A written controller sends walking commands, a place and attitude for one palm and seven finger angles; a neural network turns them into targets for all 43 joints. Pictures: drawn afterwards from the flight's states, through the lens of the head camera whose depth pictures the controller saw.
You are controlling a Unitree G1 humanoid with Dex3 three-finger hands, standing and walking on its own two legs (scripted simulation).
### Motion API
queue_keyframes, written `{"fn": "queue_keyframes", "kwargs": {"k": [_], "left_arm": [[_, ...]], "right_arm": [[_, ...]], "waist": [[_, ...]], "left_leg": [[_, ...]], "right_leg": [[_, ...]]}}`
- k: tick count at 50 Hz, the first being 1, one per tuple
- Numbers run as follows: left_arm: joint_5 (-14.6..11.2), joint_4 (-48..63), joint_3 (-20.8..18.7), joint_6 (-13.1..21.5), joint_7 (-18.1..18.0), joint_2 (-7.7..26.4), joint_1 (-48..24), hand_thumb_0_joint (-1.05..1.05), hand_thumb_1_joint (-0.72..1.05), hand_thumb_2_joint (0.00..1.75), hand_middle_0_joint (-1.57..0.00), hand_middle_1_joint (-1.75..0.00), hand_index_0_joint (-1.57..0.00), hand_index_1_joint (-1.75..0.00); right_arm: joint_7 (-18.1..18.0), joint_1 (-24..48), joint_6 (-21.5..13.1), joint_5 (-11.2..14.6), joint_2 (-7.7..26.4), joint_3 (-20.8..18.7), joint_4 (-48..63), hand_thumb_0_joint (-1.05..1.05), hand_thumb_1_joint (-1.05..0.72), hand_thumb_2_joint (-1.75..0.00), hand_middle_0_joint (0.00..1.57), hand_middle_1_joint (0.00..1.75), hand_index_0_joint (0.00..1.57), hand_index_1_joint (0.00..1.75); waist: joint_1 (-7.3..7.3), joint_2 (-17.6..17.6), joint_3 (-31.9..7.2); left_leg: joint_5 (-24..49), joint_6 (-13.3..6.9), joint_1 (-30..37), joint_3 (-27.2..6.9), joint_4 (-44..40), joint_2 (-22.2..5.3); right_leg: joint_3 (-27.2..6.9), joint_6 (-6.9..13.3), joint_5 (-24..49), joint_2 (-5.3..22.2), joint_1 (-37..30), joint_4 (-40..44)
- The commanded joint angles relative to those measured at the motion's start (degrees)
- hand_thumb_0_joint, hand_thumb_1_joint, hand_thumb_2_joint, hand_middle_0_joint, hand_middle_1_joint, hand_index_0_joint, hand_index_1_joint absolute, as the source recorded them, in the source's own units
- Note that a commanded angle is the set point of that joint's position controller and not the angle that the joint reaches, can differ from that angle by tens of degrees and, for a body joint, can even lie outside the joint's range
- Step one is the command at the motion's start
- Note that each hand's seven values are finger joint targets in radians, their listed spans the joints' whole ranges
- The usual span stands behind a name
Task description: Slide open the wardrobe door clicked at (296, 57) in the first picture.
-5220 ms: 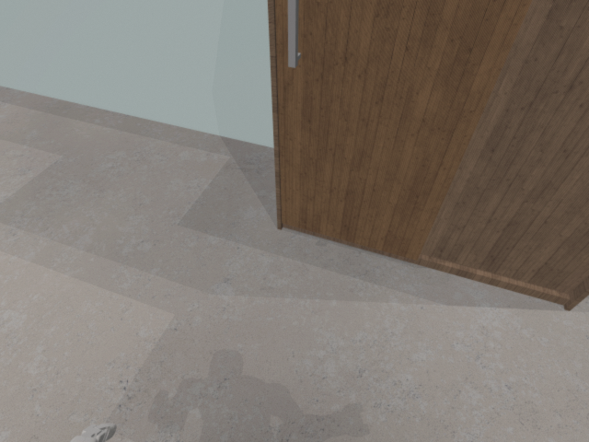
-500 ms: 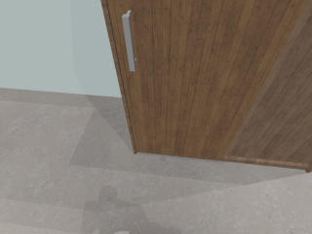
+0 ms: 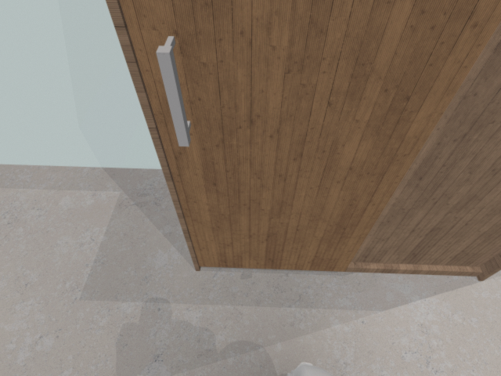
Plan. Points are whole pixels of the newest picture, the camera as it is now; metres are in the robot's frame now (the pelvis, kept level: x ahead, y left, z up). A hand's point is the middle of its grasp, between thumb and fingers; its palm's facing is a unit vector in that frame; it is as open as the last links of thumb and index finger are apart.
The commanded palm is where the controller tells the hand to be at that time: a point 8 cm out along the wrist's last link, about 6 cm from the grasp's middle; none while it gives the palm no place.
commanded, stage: come to a stop and stand still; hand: left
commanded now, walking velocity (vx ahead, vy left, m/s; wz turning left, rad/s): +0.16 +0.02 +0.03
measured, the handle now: (178, 95) +0.57 +0.16 +0.13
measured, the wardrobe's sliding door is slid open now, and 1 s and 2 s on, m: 0.00 0.00 0.00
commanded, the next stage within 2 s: none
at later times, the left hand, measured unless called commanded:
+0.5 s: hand out of the picture +0.12 +0.21 -0.19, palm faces +0.12 -0.97 -0.20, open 7.3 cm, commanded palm none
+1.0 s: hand out of the picture +0.04 +0.17 -0.17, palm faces +0.05 -0.97 -0.23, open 7.4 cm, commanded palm none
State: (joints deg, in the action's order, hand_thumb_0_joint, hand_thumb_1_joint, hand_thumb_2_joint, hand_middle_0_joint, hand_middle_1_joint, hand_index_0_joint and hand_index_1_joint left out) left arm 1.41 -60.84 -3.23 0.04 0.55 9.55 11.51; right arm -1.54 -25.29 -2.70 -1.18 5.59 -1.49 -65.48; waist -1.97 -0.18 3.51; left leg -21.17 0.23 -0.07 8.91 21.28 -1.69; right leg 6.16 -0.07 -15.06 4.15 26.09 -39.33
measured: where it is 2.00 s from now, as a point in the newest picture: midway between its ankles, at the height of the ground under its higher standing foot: outside the picture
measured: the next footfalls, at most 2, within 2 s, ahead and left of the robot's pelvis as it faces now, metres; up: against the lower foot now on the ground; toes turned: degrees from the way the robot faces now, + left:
right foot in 0.04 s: +0.13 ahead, -0.11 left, +0.00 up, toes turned -8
left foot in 0.48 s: +0.15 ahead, +0.12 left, +0.00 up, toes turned +8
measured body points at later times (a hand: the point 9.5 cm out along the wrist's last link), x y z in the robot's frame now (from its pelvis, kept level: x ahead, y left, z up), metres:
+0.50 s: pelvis +0.08 +0.02 -0.01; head +0.11 +0.04 +0.44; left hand +0.12 +0.26 -0.17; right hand +0.19 -0.23 -0.14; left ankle +0.12 +0.11 -0.74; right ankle +0.09 -0.11 -0.73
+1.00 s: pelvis +0.03 -0.01 +0.00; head +0.03 -0.03 +0.45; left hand +0.04 +0.22 -0.15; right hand +0.03 -0.25 -0.16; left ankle +0.11 +0.11 -0.73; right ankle -0.01 -0.12 -0.74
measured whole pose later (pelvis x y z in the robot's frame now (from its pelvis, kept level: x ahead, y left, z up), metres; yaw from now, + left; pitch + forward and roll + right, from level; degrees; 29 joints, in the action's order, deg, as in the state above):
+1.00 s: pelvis +0.03 -0.01 +0.00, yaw +1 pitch +0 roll +1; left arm 1.2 -62.1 -1.9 -1.4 -1.5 9.1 16.1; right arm -1.2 -16.3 2.5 -0.7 10.4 -3.8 -62.5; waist -1.6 1.0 0.0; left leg -10.4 0.8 -19.0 5.6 25.5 -2.2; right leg 3.4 0.6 -17.3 1.6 7.3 -25.3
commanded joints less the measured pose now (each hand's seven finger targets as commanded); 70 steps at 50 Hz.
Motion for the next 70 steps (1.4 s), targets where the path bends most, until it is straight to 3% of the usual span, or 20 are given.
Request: {"fn": "queue_keyframes", "kwargs": {"k": [1, 3, 4, 6, 9, 19, 22, 24, 26, 29, 32, 39, 44, 46, 47, 48, 50, 57, 62, 70], "left_arm": [[0.31, 0.12, -1.07, 2.82, -0.10, 4.71, 10.26, 0.00, 0.90, 0.90, -0.20, -0.30, -0.20, -0.30], [-0.39, -2.60, -2.83, 3.57, -1.19, 13.43, 21.77, 0.00, 0.90, 0.90, -0.20, -0.30, -0.20, -0.30], [-0.81, -2.17, -2.66, 3.32, -1.73, 11.86, 17.65, 0.00, 0.90, 0.90, -0.20, -0.30, -0.20, -0.30], [-0.47, 0.95, -0.88, 2.84, -2.39, 6.46, 7.06, 0.00, 0.90, 0.90, -0.20, -0.30, -0.20, -0.30], [0.27, 2.51, -0.16, 2.56, -3.10, 4.72, 1.61, 0.00, 0.90, 0.90, -0.20, -0.30, -0.20, -0.30], [0.52, 5.67, -2.21, -0.25, -3.36, 10.06, 0.30, 0.00, 0.90, 0.90, -0.20, -0.30, -0.20, -0.30], [-0.23, 6.11, -2.01, -1.01, -3.15, 9.57, 0.09, 0.00, 0.90, 0.90, -0.20, -0.30, -0.20, -0.30], [-0.76, 6.90, -0.84, -1.85, -3.16, 4.68, 4.84, 0.00, 0.90, 0.90, -0.20, -0.30, -0.20, -0.30], [-0.26, 6.37, -1.40, -2.53, -3.44, 5.68, 3.72, 0.00, 0.90, 0.90, -0.20, -0.30, -0.20, -0.30], [-0.10, 4.59, -1.86, -2.26, -2.41, 6.67, 5.74, 0.00, 0.90, 0.90, -0.20, -0.30, -0.20, -0.30], [-0.17, 4.75, -1.89, -2.99, -2.10, 6.93, 6.22, 0.00, 0.90, 0.90, -0.20, -0.30, -0.20, -0.30], [0.12, 4.36, -0.69, -2.98, -1.19, 4.42, 3.52, 0.00, 0.90, 0.90, -0.20, -0.30, -0.20, -0.30], [-0.46, 1.02, 0.42, -2.23, -1.52, 2.68, 8.74, 0.00, 0.90, 0.90, -0.20, -0.30, -0.20, -0.30], [-0.49, -1.54, 0.37, -1.72, -1.89, 3.44, 14.86, 0.00, 0.90, 0.90, -0.20, -0.30, -0.20, -0.30], [-0.07, -1.63, 0.19, -1.28, -2.29, 5.43, 14.94, 0.00, 0.90, 0.90, -0.20, -0.30, -0.20, -0.30], [0.10, -0.79, -0.05, -0.91, -2.53, 8.46, 12.50, 0.00, 0.90, 0.90, -0.20, -0.30, -0.20, -0.30], [-0.32, 1.39, 0.15, -0.10, -2.91, 8.36, 4.19, 0.00, 0.90, 0.90, -0.20, -0.30, -0.20, -0.30], [-1.23, -2.51, 1.83, 1.46, -2.76, 2.56, 8.34, 0.00, 0.90, 0.90, -0.20, -0.30, -0.20, -0.30], [-1.49, -4.23, 1.60, 0.95, -2.93, 2.28, 9.79, 0.00, 0.90, 0.90, -0.20, -0.30, -0.20, -0.30], [-1.06, -4.48, 1.72, 0.73, -3.00, 1.34, 10.18, 0.00, 0.90, 0.90, -0.20, -0.30, -0.20, -0.30]], "right_arm": [[-0.14, -2.44, -0.79, 0.49, 8.44, -1.57, 1.04, 0.00, -0.90, -0.90, 0.20, 0.30, 0.20, 0.30], [0.26, -2.89, -0.81, 1.09, 5.68, -1.08, 3.73, 0.00, -0.90, -0.90, 0.20, 0.30, 0.20, 0.30], [0.11, 0.21, 0.15, 0.96, 6.37, -1.42, 3.83, 0.00, -0.90, -0.90, 0.20, 0.30, 0.20, 0.30], [0.05, 2.89, 0.84, 0.60, 4.54, -1.18, 3.59, 0.00, -0.90, -0.90, 0.20, 0.30, 0.20, 0.30], [-0.13, -0.67, 3.11, 0.91, 1.54, -0.66, 2.01, 0.00, -0.90, -0.90, 0.20, 0.30, 0.20, 0.30], [0.50, 10.01, 4.67, 0.70, 6.30, -2.43, 9.62, 0.00, -0.90, -0.90, 0.20, 0.30, 0.20, 0.30], [0.55, 7.24, 4.00, 0.39, 7.87, -2.66, 9.17, 0.00, -0.90, -0.90, 0.20, 0.30, 0.20, 0.30], [0.34, 7.68, 3.25, -0.13, 15.65, -3.51, 11.39, 0.00, -0.90, -0.90, 0.20, 0.30, 0.20, 0.30], [-1.13, 11.22, 3.06, -0.43, 15.59, -3.20, 12.29, 0.00, -0.90, -0.90, 0.20, 0.30, 0.20, 0.30], [-1.50, 15.32, 2.46, -0.13, 12.40, -2.10, 13.51, 0.00, -0.90, -0.90, 0.20, 0.30, 0.20, 0.30], [-1.65, 12.58, 2.20, 0.27, 12.68, -2.46, 12.45, 0.00, -0.90, -0.90, 0.20, 0.30, 0.20, 0.30], [-0.83, 9.29, 2.79, -0.21, 12.78, -3.25, 9.29, 0.00, -0.90, -0.90, 0.20, 0.30, 0.20, 0.30], [0.00, 9.67, 3.27, -0.47, 13.41, -3.63, 7.34, 0.00, -0.90, -0.90, 0.20, 0.30, 0.20, 0.30], [0.19, 10.17, 3.63, 0.02, 12.01, -3.53, 6.82, 0.00, -0.90, -0.90, 0.20, 0.30, 0.20, 0.30], [0.37, 9.32, 3.79, 0.48, 9.30, -3.03, 6.76, 0.00, -0.90, -0.90, 0.20, 0.30, 0.20, 0.30], [0.63, 9.10, 4.00, 0.78, 6.12, -2.13, 7.02, 0.00, -0.90, -0.90, 0.20, 0.30, 0.20, 0.30], [0.92, 10.60, 4.55, -0.10, 6.13, -1.57, 6.66, 0.00, -0.90, -0.90, 0.20, 0.30, 0.20, 0.30], [-0.44, 3.21, 2.61, 0.23, 4.76, -0.07, 1.41, 0.00, -0.90, -0.90, 0.20, 0.30, 0.20, 0.30], [-1.31, 2.51, 2.05, 0.56, 5.39, 0.20, -1.06, 0.00, -0.90, -0.90, 0.20, 0.30, 0.20, 0.30], [-1.24, 3.94, 2.63, 0.57, 4.21, -0.07, -0.79, 0.00, -0.90, -0.90, 0.20, 0.30, 0.20, 0.30]], "waist": [[6.38, 2.19, -3.72], [8.51, -15.30, -12.17], [7.96, -12.33, -9.94], [4.18, -2.75, -1.38], [0.74, -3.41, -3.13], [2.44, -8.73, -4.16], [0.34, -5.63, -5.51], [1.30, 18.49, -7.20], [1.17, 14.58, -6.64], [2.88, 6.39, -5.61], [1.62, 7.15, -8.30], [-0.67, 9.57, -3.66], [1.16, 11.38, -2.70], [3.23, 7.28, -3.92], [2.90, 1.27, -2.68], [1.87, -7.33, -0.52], [1.72, -14.78, 6.13], [0.85, -4.41, 1.92], [1.76, 3.17, -2.05], [1.59, -0.12, 2.42]], "left_leg": [[28.42, -4.18, -12.91, -3.83, 12.65, -9.46], [-13.53, -0.40, -30.09, -1.42, 41.81, 0.25], [-12.92, -0.83, -30.89, -7.21, 48.11, -2.13], [-4.75, 0.05, -28.93, -9.21, 45.65, -5.62], [-3.49, 1.94, -20.28, -7.31, 32.26, -4.38], [-0.85, 2.96, -21.38, -6.34, 22.83, -1.29], [16.83, 2.10, -9.80, -5.20, 6.04, -2.23], [50.10, -7.84, -8.41, -24.12, -1.46, -22.17], [42.18, -10.12, -12.65, -23.84, -2.57, -21.35], [37.67, -9.00, -10.33, -16.91, -2.09, -16.39], [29.99, -8.54, -6.73, -16.20, -4.23, -16.03], [4.00, -7.86, -8.90, -19.36, -10.54, -15.35], [-3.66, -5.41, -14.74, -17.61, -12.70, -12.21], [-5.36, -1.44, -18.20, -12.57, -9.91, -8.23], [-4.52, 0.75, -21.36, -9.52, -3.87, -5.20], [-2.29, 2.40, -21.40, -5.74, 3.39, -1.45], [1.37, 0.93, -18.97, -7.61, 13.30, -1.97], [15.40, 1.40, -12.82, -7.65, 5.32, -3.84], [23.85, 0.85, -9.28, -8.25, 2.88, -5.80], [16.19, 0.98, -10.05, -7.94, 1.94, -5.01]], "right_leg": [[-0.21, 2.39, 8.06, -0.63, -24.56, 11.40], [-30.05, 13.14, 14.74, 22.53, -37.20, 21.48], [-29.80, 13.69, 10.22, 22.34, -30.52, 24.20], [-18.35, 11.25, 17.23, 18.26, -16.27, 24.25], [-6.50, 9.29, 35.88, 13.84, -10.27, 20.65], [-6.83, 10.43, 37.82, 14.42, -14.95, 15.02], [-4.48, 5.28, 23.58, 10.11, -10.26, 8.40], [-0.35, -1.55, -19.32, -1.79, -3.89, -10.04], [-9.35, -1.27, -20.07, -3.44, -1.35, -24.89], [-10.12, -2.31, -10.24, -3.25, 2.21, -29.72], [-10.31, -3.36, -7.74, -2.89, 1.88, -28.53], [-5.56, -2.45, -12.30, -1.50, -3.66, -9.05], [-1.67, -0.28, -9.99, -3.49, -14.46, 8.53], [-0.93, 0.41, -2.41, -3.01, -23.24, 21.21], [-8.02, 2.38, -7.40, 2.92, -22.96, 26.10], [-17.26, 5.35, -18.24, 10.87, -15.52, 32.01], [-19.89, 7.08, -22.52, 12.48, -1.55, 36.20], [-9.09, 4.41, 12.43, 5.84, -12.03, 21.76], [-7.00, 1.89, 16.26, 2.59, -17.26, 18.88], [-8.12, 2.07, 6.00, 2.37, -13.52, 22.70]]}}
